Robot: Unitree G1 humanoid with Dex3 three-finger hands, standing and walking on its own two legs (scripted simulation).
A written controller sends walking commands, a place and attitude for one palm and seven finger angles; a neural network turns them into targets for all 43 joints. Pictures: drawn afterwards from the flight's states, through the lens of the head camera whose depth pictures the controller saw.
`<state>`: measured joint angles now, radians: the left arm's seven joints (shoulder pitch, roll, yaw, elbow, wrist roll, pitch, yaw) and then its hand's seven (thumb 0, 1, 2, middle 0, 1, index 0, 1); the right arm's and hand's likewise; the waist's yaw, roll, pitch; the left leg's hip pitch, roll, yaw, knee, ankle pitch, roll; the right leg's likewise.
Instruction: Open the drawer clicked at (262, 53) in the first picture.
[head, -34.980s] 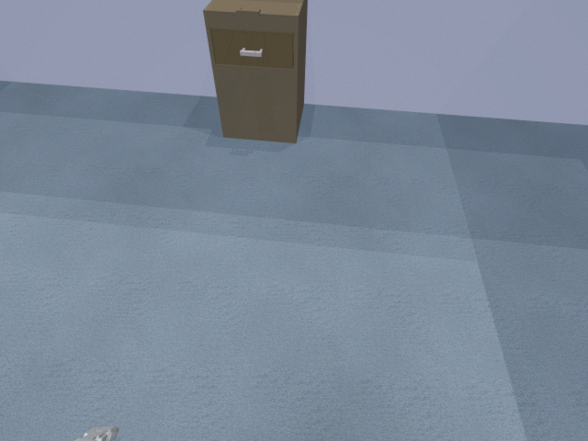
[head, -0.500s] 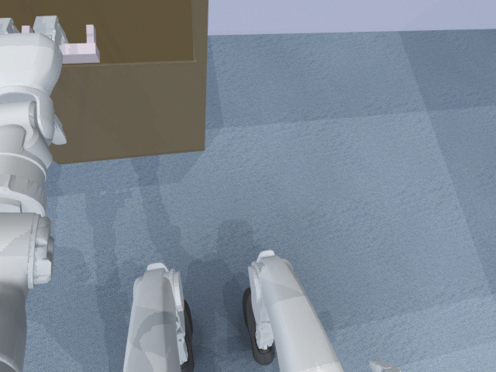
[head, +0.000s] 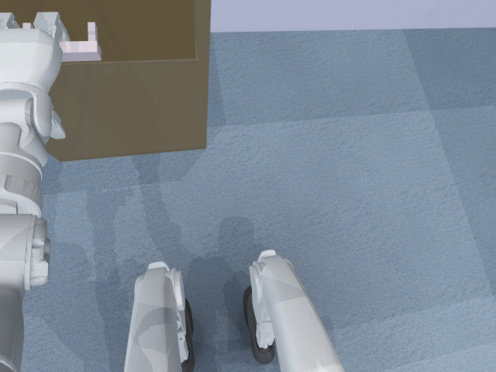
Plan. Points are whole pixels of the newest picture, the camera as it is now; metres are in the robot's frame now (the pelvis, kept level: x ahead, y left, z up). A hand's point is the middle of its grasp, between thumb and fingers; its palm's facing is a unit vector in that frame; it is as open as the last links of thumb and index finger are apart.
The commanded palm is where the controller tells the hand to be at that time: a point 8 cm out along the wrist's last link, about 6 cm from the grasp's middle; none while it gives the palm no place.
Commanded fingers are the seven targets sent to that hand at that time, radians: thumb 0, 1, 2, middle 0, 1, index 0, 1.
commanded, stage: close the thumb around the handle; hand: left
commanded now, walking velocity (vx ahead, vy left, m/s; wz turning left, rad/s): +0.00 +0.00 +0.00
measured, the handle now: (61, 41) +0.61 +0.24 +0.00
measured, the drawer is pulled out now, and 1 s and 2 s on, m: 0.00 0.01 0.08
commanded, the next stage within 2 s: pull the drawer open in 0.58 s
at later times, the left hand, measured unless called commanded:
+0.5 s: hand (43, 80) +0.56 +0.26 -0.03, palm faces -0.04 +0.01 -1.00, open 5.9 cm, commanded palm +0.56 +0.22 +0.01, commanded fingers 0.00 0.90 0.90 -0.40 -1.35 -0.40 -1.35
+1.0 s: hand (45, 88) +0.55 +0.26 -0.03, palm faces -0.06 -0.02 -1.00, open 5.5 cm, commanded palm +0.53 +0.22 +0.01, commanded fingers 0.00 0.90 0.90 -0.40 -1.35 -0.40 -1.35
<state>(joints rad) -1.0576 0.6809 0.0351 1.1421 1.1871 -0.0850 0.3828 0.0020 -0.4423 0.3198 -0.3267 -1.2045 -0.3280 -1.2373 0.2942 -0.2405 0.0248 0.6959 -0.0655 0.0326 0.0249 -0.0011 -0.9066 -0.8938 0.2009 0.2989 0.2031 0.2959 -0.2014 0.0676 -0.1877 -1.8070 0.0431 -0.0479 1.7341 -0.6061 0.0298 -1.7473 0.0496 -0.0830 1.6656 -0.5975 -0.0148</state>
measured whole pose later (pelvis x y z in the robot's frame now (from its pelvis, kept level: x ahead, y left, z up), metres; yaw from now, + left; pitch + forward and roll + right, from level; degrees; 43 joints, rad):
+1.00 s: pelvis +0.01 +0.00 +0.01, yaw +0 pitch +38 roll -6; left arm -0.92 0.62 0.08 1.02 1.15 -0.08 0.37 0.01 0.81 0.84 -0.42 -1.35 -0.33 -1.35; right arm 0.29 -0.23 0.00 0.70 -0.07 0.06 0.04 0.00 -0.91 -0.89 0.20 0.30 0.20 0.30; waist -0.16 0.07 -0.19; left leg -1.74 0.05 -0.03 1.69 -0.63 0.03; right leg -1.69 0.06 -0.06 1.62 -0.61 -0.01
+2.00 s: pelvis +0.02 +0.00 +0.03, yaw +1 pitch +36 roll -3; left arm -0.69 0.48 0.06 0.94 1.15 -0.11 0.52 0.01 0.81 0.85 -0.42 -1.35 -0.32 -1.35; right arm 0.21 -0.24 -0.05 0.72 -0.07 0.07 0.04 0.00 -0.91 -0.89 0.20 0.30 0.20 0.30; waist -0.08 0.06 -0.22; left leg -1.63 0.04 -0.01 1.64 -0.63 0.03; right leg -1.60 0.05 -0.04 1.60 -0.63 -0.02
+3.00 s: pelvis +0.02 +0.00 +0.04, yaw +3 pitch +34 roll -2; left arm -0.50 0.39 0.03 0.84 1.16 -0.11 0.61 0.01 0.81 0.84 -0.42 -1.35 -0.34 -1.35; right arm 0.16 -0.23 -0.07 0.72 -0.07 0.08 0.03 0.00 -0.91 -0.89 0.20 0.30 0.20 0.30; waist -0.03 0.05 -0.23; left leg -1.56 0.03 0.01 1.60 -0.62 0.02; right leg -1.54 0.04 -0.02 1.58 -0.63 -0.02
